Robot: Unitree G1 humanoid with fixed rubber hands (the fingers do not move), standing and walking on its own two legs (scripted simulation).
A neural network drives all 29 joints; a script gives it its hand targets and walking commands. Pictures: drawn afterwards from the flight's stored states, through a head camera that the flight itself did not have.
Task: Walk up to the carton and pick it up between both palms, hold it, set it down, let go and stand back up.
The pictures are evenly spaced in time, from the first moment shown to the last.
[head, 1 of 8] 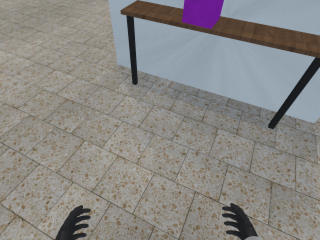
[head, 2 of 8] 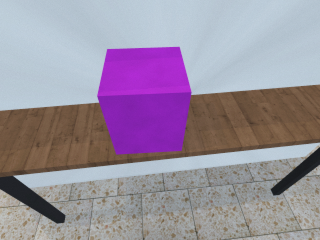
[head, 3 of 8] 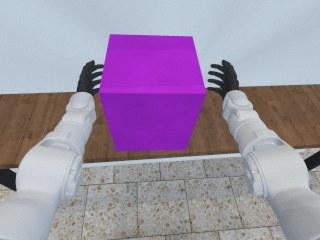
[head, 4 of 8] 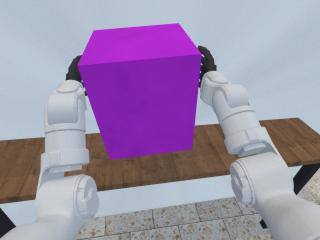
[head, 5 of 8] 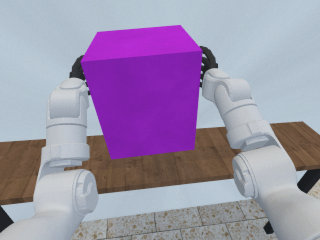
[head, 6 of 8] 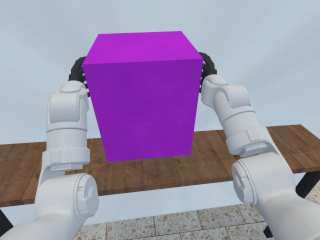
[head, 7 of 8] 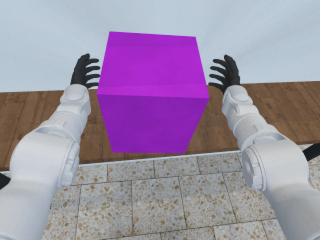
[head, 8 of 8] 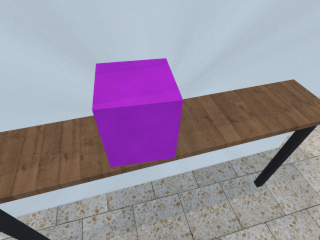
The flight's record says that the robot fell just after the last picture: no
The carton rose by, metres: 0.23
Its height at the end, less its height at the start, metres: +0.00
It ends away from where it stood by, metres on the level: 0.01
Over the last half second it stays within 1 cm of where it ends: yes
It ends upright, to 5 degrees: yes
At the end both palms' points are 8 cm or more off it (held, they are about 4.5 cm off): yes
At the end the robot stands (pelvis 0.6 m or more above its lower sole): yes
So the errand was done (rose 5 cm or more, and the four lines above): yes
